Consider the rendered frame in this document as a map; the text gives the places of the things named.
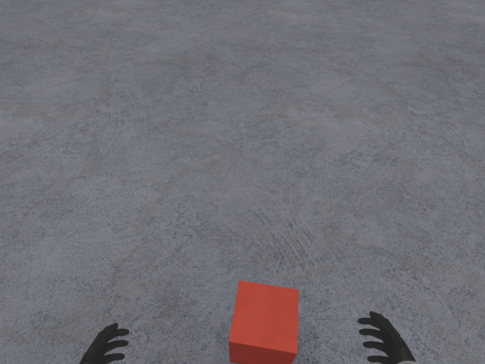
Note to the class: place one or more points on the robot right hand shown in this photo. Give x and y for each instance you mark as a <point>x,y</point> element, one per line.
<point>394,346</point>

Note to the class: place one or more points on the carton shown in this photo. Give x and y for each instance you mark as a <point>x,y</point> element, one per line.
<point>264,327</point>

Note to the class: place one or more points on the robot left hand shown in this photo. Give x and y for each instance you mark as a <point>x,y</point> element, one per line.
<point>100,346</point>

